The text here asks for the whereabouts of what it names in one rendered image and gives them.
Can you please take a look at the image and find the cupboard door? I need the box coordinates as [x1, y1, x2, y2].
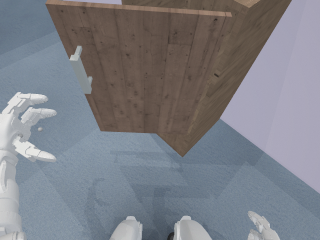
[45, 0, 232, 135]

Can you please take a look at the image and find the robot left shin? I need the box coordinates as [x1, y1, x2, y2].
[126, 216, 136, 220]

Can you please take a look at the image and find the handle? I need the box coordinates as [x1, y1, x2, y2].
[69, 45, 93, 94]

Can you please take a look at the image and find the robot right thigh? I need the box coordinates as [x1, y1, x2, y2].
[174, 219, 212, 240]

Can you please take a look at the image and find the robot left hand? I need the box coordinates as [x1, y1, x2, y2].
[0, 92, 57, 162]

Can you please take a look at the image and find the left robot forearm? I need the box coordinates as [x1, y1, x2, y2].
[0, 149, 22, 237]

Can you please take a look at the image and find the robot right hand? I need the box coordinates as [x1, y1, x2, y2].
[247, 211, 280, 240]

